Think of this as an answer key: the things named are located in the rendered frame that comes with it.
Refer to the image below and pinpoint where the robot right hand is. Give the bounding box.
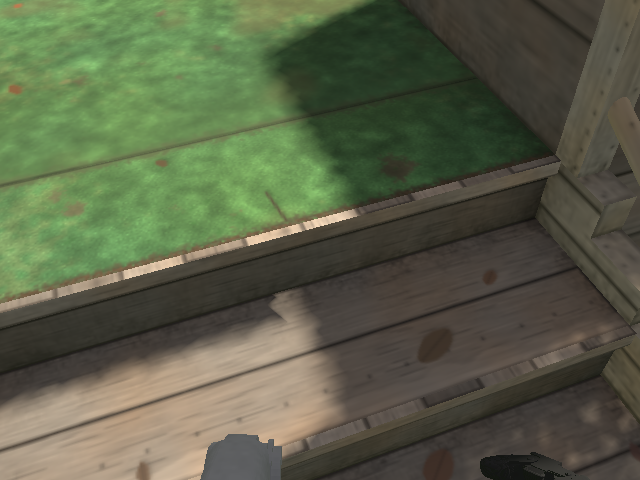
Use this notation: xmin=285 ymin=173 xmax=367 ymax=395
xmin=480 ymin=452 xmax=590 ymax=480

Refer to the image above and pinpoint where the left robot shin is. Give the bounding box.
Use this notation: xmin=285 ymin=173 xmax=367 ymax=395
xmin=204 ymin=441 xmax=219 ymax=467

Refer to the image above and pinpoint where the robot left thigh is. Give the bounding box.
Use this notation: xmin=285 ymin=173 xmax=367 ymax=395
xmin=200 ymin=434 xmax=282 ymax=480

